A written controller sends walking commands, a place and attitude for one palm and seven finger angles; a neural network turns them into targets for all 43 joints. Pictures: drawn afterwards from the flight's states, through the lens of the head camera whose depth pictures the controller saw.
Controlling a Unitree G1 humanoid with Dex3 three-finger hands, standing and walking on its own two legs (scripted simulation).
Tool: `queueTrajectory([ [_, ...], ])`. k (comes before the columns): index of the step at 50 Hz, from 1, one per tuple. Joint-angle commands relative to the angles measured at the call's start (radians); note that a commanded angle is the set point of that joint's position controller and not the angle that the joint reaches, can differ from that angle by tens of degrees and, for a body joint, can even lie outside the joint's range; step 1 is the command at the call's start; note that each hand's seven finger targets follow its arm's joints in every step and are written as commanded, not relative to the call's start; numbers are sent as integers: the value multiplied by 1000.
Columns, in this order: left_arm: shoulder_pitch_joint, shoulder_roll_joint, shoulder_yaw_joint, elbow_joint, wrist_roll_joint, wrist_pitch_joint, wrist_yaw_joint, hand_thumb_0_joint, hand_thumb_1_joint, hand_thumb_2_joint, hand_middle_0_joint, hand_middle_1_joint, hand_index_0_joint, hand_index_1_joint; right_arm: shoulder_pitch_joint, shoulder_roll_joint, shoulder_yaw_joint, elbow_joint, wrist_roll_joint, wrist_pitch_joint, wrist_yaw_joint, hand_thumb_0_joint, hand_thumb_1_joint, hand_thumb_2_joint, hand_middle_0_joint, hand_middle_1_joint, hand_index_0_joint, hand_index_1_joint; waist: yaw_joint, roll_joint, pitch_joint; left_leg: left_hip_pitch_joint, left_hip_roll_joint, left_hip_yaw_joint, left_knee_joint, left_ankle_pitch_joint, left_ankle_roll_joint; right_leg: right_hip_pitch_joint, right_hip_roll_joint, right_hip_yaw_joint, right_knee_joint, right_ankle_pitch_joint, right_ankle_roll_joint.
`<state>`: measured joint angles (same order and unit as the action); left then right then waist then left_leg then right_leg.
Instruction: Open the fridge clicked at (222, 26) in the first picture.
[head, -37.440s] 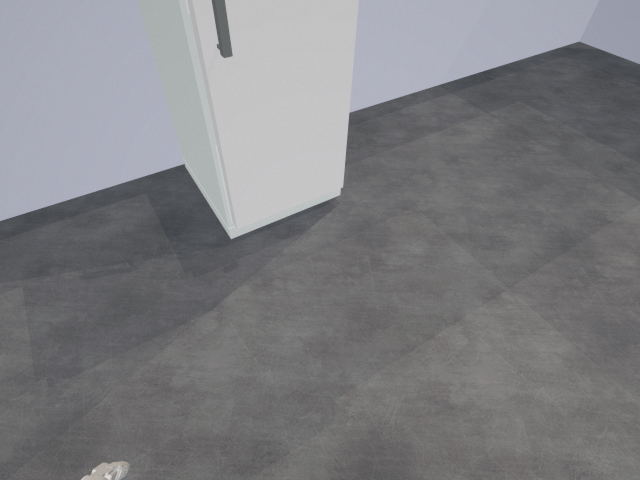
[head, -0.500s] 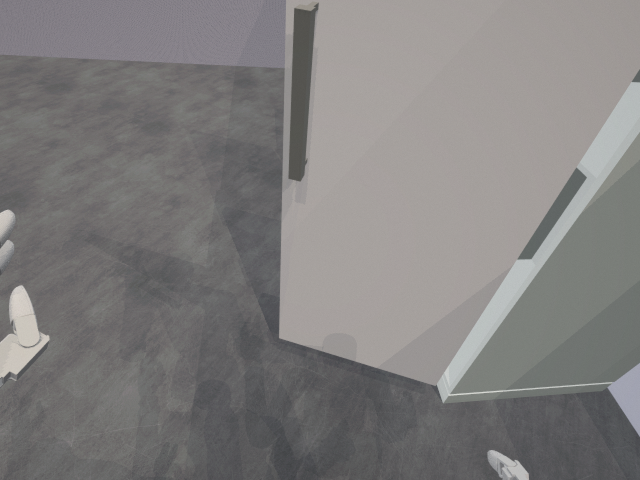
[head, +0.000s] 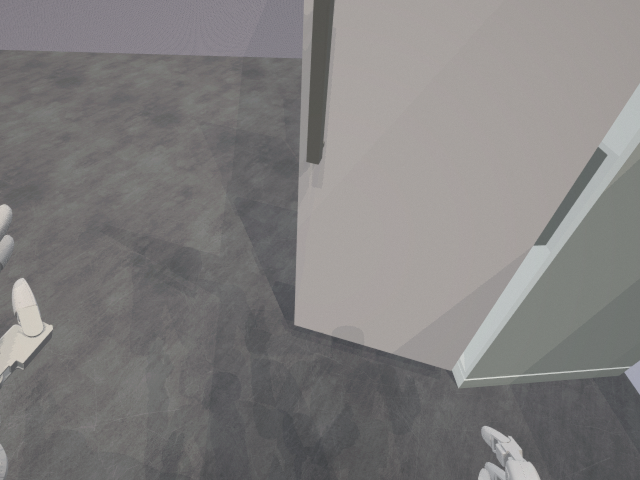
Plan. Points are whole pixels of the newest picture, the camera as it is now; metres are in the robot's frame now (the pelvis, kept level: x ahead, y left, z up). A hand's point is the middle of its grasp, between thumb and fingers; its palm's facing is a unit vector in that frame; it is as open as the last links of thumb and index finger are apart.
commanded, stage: stop stepping back and stand still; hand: left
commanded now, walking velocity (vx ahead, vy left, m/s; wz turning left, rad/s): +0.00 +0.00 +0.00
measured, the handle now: (322, 81) +0.70 +0.06 +0.19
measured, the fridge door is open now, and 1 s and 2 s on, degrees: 68 68 68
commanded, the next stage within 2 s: let the arm hang, fingers relaxed in 0.56 s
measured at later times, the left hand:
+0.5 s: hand (93, 291) +0.24 +0.25 +0.16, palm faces +0.38 -0.79 -0.47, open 7.4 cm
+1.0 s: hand out of the picture +0.07 +0.17 -0.16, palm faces -0.01 -0.99 -0.17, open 7.3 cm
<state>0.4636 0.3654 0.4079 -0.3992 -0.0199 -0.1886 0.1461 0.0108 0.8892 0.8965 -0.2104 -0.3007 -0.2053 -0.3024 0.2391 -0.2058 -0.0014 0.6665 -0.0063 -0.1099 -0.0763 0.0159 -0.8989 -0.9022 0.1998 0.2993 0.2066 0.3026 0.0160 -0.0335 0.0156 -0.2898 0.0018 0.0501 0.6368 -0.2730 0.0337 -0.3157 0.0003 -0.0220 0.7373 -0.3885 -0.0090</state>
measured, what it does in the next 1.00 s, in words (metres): stands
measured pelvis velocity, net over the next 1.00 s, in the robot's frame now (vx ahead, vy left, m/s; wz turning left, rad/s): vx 0.01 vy -0.01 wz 0.05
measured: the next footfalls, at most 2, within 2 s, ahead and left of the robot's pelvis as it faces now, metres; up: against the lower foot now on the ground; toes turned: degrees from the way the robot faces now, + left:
none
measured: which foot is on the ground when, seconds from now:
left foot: down 0.00-1.00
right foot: down 0.00-1.00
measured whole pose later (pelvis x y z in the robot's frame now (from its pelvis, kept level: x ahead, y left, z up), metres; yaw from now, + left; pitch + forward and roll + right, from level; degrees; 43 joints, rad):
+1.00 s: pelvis +0.01 -0.01 +0.01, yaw +3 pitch -1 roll +0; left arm 0.27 0.20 -0.02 0.85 0.03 0.05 0.00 0.01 0.93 0.90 -0.21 -0.30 -0.20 -0.30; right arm 0.21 -0.26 0.00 0.91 -0.03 0.02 0.00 0.01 -0.90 -0.90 0.20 0.30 0.20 0.30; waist -0.02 -0.04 0.06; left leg -0.31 -0.02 0.01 0.56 -0.24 0.03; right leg -0.28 0.00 -0.04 0.57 -0.29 -0.02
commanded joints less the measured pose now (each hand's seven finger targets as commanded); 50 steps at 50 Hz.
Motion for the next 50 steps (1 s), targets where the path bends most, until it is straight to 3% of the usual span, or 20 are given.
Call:
queueTrajectory([
  [1,-128,236,100,-328,20,-88,12,0,900,900,-200,-300,-200,-300,-109,-104,-28,-164,-10,-96,5,0,-900,-900,200,300,200,300,-7,188,32,-86,273,-419,-496,-300,127,-20,-17,48,91,-32,13],
  [3,-87,266,135,-371,25,-89,21,0,900,900,-200,-300,-200,-300,-115,-107,-21,-162,-4,-110,10,0,-900,-900,200,300,200,300,9,219,-17,-62,215,-263,-412,-146,89,103,-9,5,-121,22,18],
  [5,-7,238,125,-341,25,-94,20,0,900,900,-200,-300,-200,-300,-107,-113,-25,-166,-1,-106,15,0,-900,-900,200,300,200,300,1,190,-50,-57,138,-159,-297,-28,41,207,-5,10,-306,141,4],
  [7,-14,237,134,-312,14,-104,12,0,900,900,-200,-300,-200,-300,-113,-115,-36,-179,-5,-102,16,0,-900,-900,200,300,200,300,-15,123,-62,-42,66,-98,-194,32,0,181,-73,154,-358,261,-40],
  [8,9,234,142,-261,9,-103,9,0,900,900,-200,-300,-200,-300,-107,-116,-38,-180,-11,-101,16,0,-900,-900,200,300,200,300,-20,106,-55,-18,52,-96,-167,64,-14,140,-121,202,-373,312,-58],
  [11,3,209,131,-204,-14,-91,8,0,900,900,-200,-300,-200,-300,-87,-117,-49,-169,6,-86,12,0,-900,-900,200,300,200,300,-19,9,-132,77,58,-79,-134,119,-14,124,-122,215,-367,326,-46],
  [14,24,200,119,-168,-21,-72,5,0,900,900,-200,-300,-200,-300,-107,-111,-42,-178,13,-71,4,0,-900,-900,200,300,200,300,-19,-21,-141,98,67,-80,-164,212,-12,143,-108,172,-345,442,-26],
  [17,14,208,115,-189,-19,-67,5,0,900,900,-200,-300,-200,-300,-125,-121,-41,-194,14,-59,-4,0,-900,-900,200,300,200,300,-11,3,-144,109,84,-94,-198,307,-5,159,-78,124,-318,473,-8],
  [22,41,229,123,-280,-18,-70,9,0,900,900,-200,-300,-200,-300,-131,-118,-39,-213,14,-48,-7,0,-900,-900,200,300,200,300,-5,75,-174,121,87,-94,-195,409,-8,187,-69,109,-288,545,-6],
  [28,78,260,163,-304,-20,-80,18,0,900,900,-200,-300,-200,-300,-127,-123,-43,-223,9,-46,-10,0,-900,-900,200,300,200,300,-3,147,-159,86,88,-104,-215,361,-15,185,-61,103,-291,475,-9],
  [32,74,228,145,-254,-27,-77,18,0,900,900,-200,-300,-200,-300,-119,-124,-43,-219,11,-42,-14,0,-900,-900,200,300,200,300,-7,103,-144,69,84,-103,-226,271,-12,170,-57,113,-318,417,-6],
  [33,-16,41,-342,489,20,48,-110,0,900,900,-200,-300,-200,-300,-177,-239,-81,-3,37,-100,77,0,-900,-900,200,300,200,300,-75,81,-91,91,115,-101,-56,435,-19,7,-121,27,-196,485,-19],
  [34,-62,56,-294,509,26,145,-142,0,900,900,-200,-300,-200,-300,-123,-288,-88,-4,32,-22,81,0,-900,-900,200,300,200,300,-48,91,-129,71,137,-126,-100,387,-17,-1,-142,75,-234,366,-25],
  [35,-62,57,-286,516,36,175,-146,0,900,900,-200,-300,-200,-300,-118,-279,-91,-14,27,4,78,0,-900,-900,200,300,200,300,-44,81,-112,48,140,-142,-113,317,-6,-8,-118,57,-228,277,-23],
  [37,-115,59,-295,609,41,171,-147,0,900,900,-200,-300,-200,-300,-121,-267,-70,-2,11,30,79,0,-900,-900,200,300,200,300,-22,8,-106,-55,152,-199,-149,223,37,15,-91,37,-184,166,-24],
  [38,-146,73,-306,658,48,169,-146,0,900,900,-200,-300,-200,-300,-116,-257,-63,1,3,42,79,0,-900,-900,200,300,200,300,-21,-80,-113,-54,133,-201,-138,255,34,42,-89,53,-195,209,-32],
  [41,-230,95,-322,829,52,168,-143,0,900,900,-200,-300,-200,-300,-94,-257,-58,46,-14,65,76,0,-900,-900,200,300,200,300,-36,-203,-96,-15,69,-162,-94,166,24,18,-143,129,-266,232,-75],
  [42,-255,93,-331,885,51,173,-140,0,900,900,-200,-300,-200,-300,-83,-249,-55,65,-20,75,74,0,-900,-900,200,300,200,300,-42,-190,-82,2,54,-150,-92,144,19,2,-153,145,-284,219,-85],
  [47,-267,73,-360,1106,42,185,-132,0,900,900,-200,-300,-200,-300,-99,-220,-32,142,-29,99,69,0,-900,-900,200,300,200,300,-20,120,-27,-15,78,-181,-233,80,24,54,-88,118,-296,108,-54],
  [50,-251,69,-363,1214,38,177,-133,0,900,900,-200,-300,-200,-300,-81,-204,-31,195,-23,102,63,0,-900,-900,200,300,200,300,-18,155,-42,-12,69,-165,-245,6,14,94,-95,135,-347,75,-60],
])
